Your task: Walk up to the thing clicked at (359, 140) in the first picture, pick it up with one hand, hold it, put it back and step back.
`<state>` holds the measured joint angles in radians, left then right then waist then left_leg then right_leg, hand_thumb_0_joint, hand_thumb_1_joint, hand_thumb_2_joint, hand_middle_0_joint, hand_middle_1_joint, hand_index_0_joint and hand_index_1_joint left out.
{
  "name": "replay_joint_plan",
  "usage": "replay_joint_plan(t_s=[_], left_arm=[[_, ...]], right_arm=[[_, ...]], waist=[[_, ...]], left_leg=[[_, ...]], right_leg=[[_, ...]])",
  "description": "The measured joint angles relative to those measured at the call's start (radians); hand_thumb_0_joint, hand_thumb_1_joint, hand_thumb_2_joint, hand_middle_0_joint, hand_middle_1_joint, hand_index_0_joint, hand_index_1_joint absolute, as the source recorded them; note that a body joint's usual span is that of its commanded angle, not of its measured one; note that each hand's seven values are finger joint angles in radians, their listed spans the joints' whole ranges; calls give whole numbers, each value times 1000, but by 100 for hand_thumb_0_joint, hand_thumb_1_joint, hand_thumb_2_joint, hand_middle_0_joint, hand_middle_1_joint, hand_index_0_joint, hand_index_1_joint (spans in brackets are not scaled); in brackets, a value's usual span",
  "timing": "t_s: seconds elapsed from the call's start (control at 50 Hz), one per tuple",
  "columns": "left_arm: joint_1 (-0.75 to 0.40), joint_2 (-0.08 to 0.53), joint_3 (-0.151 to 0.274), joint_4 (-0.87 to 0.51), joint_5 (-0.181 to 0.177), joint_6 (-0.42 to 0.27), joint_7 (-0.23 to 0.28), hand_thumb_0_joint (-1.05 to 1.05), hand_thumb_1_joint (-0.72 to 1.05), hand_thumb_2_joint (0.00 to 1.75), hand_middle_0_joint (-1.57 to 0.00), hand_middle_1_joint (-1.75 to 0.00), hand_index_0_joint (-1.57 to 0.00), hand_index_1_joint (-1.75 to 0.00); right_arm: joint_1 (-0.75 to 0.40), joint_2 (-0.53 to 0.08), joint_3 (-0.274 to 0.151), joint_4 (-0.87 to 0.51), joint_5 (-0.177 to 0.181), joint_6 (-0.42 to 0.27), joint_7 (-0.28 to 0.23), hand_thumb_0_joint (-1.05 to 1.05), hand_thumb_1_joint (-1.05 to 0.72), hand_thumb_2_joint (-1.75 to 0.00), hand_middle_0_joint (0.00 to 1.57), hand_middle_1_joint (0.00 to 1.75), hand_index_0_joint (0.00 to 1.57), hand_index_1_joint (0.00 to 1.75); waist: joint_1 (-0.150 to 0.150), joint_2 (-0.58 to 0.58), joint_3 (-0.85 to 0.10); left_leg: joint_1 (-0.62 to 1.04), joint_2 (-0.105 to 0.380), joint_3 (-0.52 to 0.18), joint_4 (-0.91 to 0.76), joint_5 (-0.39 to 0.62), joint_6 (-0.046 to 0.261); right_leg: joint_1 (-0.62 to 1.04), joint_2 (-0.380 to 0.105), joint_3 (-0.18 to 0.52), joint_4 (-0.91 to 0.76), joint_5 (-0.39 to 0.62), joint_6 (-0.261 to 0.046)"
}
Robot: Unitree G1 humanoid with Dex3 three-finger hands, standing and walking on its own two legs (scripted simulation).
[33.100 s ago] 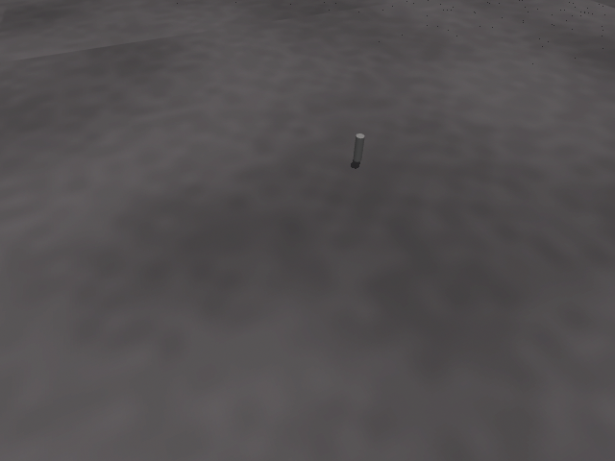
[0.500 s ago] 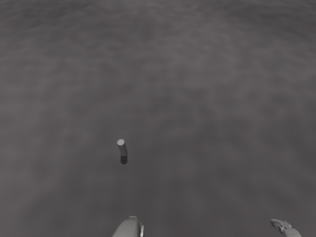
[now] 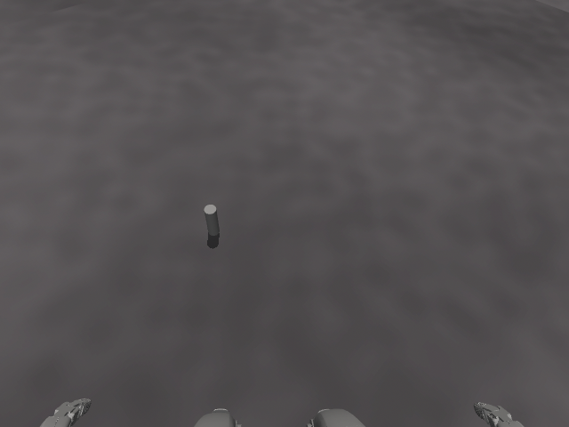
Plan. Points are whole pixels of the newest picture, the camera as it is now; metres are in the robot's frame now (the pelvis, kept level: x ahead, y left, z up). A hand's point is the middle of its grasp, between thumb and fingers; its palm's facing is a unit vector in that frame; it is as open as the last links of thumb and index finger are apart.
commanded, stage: step back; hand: left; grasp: from the side
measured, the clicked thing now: (212, 220) +0.89 +0.25 -0.68
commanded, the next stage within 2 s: stand in 1.30 s
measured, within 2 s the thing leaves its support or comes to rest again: neither
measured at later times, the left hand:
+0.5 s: hand out of the picture -0.09 +0.25 -0.14, palm faces +0.09 -0.91 -0.40, open 7.4 cm
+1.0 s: hand out of the picture -0.06 +0.24 -0.15, palm faces +0.10 -0.93 -0.34, open 7.4 cm
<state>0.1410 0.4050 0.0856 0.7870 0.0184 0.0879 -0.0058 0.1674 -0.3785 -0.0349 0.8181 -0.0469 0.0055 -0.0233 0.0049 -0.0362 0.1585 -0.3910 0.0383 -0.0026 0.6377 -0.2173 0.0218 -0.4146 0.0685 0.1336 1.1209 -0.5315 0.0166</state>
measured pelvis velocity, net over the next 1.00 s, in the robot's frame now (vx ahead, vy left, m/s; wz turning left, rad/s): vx -0.10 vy -0.03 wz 0.09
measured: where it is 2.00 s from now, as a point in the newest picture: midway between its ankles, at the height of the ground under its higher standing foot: outside the picture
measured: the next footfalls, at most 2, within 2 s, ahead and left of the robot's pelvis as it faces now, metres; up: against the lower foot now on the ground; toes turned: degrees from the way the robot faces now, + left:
right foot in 0.10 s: -0.06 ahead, -0.16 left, +0.00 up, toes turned +4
left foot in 0.40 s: -0.06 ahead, +0.09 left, +0.00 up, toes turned +5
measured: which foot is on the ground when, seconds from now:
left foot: down 0.00-0.12, up 0.14-0.38, down 0.40-1.00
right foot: up 0.00-0.08, down 0.10-1.00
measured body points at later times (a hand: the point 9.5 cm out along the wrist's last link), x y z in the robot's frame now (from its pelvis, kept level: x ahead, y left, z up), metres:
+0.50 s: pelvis -0.13 -0.03 +0.00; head -0.12 -0.03 +0.45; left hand -0.10 +0.30 -0.12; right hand -0.05 -0.34 -0.12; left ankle -0.13 +0.07 -0.72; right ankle -0.10 -0.16 -0.71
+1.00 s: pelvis -0.10 -0.03 +0.01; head -0.09 -0.01 +0.46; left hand -0.07 +0.29 -0.12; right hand +0.00 -0.33 -0.11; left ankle -0.10 +0.09 -0.72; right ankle -0.10 -0.16 -0.72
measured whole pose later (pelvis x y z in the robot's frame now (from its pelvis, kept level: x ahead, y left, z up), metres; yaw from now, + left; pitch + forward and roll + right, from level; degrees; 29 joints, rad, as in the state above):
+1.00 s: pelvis -0.10 -0.03 +0.01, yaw +5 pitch -2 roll +0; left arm 0.17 0.38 0.03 1.03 0.01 -0.01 -0.01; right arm 0.17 -0.36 -0.04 1.04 -0.04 -0.02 0.02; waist 0.03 -0.02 0.06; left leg -0.26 -0.01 -0.01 0.58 -0.29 0.01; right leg -0.22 -0.04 -0.01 0.57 -0.31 0.00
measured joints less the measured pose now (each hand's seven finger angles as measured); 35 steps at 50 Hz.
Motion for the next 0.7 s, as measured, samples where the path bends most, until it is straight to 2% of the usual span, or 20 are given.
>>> replay_joint_plan(t_s=[0.06,0.1,0.12,0.14,0.18,0.22,0.26,0.32,0.38,0.4,0.42,0.44,0.48,0.54,0.58,0.62,0.66,0.7], left_arm=[[19,8,-1,23,1,-3,-8,1,91,90,-20,-30,-20,-30],[36,9,-2,40,1,-14,-13,1,91,90,-20,-30,-20,-30],[40,-3,0,54,5,-20,-13,1,91,90,-20,-30,-20,-30],[48,-15,-1,63,12,-22,-15,1,91,90,-20,-30,-20,-30],[75,-21,-12,68,21,-21,-21,1,91,90,-20,-30,-20,-30],[97,-31,-20,77,23,-23,-14,1,90,90,-20,-30,-20,-30],[108,-36,-22,85,29,-28,-8,1,90,90,-20,-30,-20,-30],[108,-33,-19,85,34,-44,-6,1,90,90,-20,-30,-20,-30],[99,-17,-16,78,31,-61,-7,1,90,90,-20,-30,-20,-30],[93,-10,-16,79,27,-62,-7,1,90,90,-20,-30,-20,-30],[85,0,-16,83,24,-61,-6,1,90,90,-20,-30,-20,-30],[82,5,-16,91,19,-59,-4,1,90,90,-20,-30,-20,-30],[87,0,-21,122,10,-54,-3,1,90,90,-20,-30,-20,-30],[94,3,-24,155,0,-58,-13,1,90,90,-20,-30,-20,-30],[97,2,-23,171,-1,-69,-19,1,90,90,-20,-30,-20,-30],[101,-1,-21,186,1,-81,-20,1,90,90,-20,-30,-20,-30],[94,-16,-19,202,8,-92,-14,1,91,90,-20,-30,-20,-30],[93,-27,-22,206,16,-106,-11,1,90,90,-20,-30,-20,-30]], right_arm=[[-35,-18,-2,-30,-2,4,3,1,-90,-90,21,30,20,30],[-54,-36,-3,-40,1,13,7,1,-90,-90,21,30,20,30],[-66,-50,-7,-38,4,19,7,1,-90,-90,21,30,20,30],[-72,-58,-14,-32,9,26,2,1,-90,-90,21,30,20,30],[-57,-51,-23,-12,15,39,-9,1,-90,-90,21,30,20,30],[-34,-52,-21,8,25,41,-9,1,-90,-90,21,30,20,30],[-6,-53,-19,22,29,35,-3,1,-90,-90,20,30,20,30],[40,-49,-15,52,24,28,10,1,-90,-90,20,30,20,30],[72,-34,-13,94,15,25,24,1,-90,-90,20,30,20,30],[78,-27,-14,109,14,20,28,1,-90,-90,20,30,20,30],[74,-10,-17,128,11,15,29,1,-90,-90,20,30,20,30],[72,5,-17,140,6,10,31,1,-90,-90,20,30,20,30],[80,16,-10,149,2,0,40,1,-90,-90,21,30,20,30],[77,33,-1,153,0,-15,43,1,-90,-90,21,30,20,30],[70,37,0,154,-1,-20,47,1,-90,-90,21,30,20,30],[60,36,-1,152,0,-15,51,1,-90,-90,21,30,20,30],[49,27,-3,153,7,-5,49,1,-90,-90,21,30,20,30],[46,24,-5,161,12,3,45,1,-90,-90,21,30,20,30]], waist=[[10,10,1],[20,22,-9],[19,54,-4],[10,79,-1],[27,60,-20],[40,48,-35],[42,47,-46],[39,56,-60],[36,56,-71],[34,49,-73],[37,22,-61],[42,0,-55],[30,4,-78],[16,5,-95],[9,11,-103],[7,19,-111],[6,54,-106],[12,65,-117]], left_leg=[[-50,27,9,18,28,-20],[-93,45,11,45,41,-38],[-114,65,-6,68,42,-35],[-136,55,-48,103,-27,-27],[-176,-30,-100,243,-207,-28],[-192,-100,-124,388,-242,-27],[-176,-127,-113,463,-240,-29],[-86,-111,-75,399,-248,-32],[43,-78,-31,184,-290,-27],[93,-75,-19,83,-256,-19],[118,-93,-7,29,-164,-9],[132,-106,6,9,-128,-1],[129,-101,2,0,-118,21],[146,-86,1,-42,-91,20],[148,-74,-2,-55,-82,13],[143,-60,-1,-46,-87,3],[134,-30,-19,-10,-107,-9],[103,-40,-54,59,-201,-7]], right_leg=[[84,-43,-41,-197,20,-6],[158,-64,-73,-386,81,-21],[167,-47,-91,-417,88,-12],[158,-36,-111,-406,96,-9],[122,-60,-102,-374,106,-17],[111,-85,-94,-389,133,-19],[102,-100,-100,-407,157,-21],[91,-108,-130,-419,178,-23],[74,-120,-166,-406,182,-22],[67,-128,-175,-394,179,-18],[65,-149,-166,-377,175,-14],[64,-155,-144,-366,158,-18],[53,-128,-124,-329,63,-28],[50,-106,-115,-298,68,-36],[75,-103,-126,-352,75,-35],[128,-94,-137,-467,115,-35],[163,-65,-157,-541,249,-30],[165,-57,-168,-549,257,-33]])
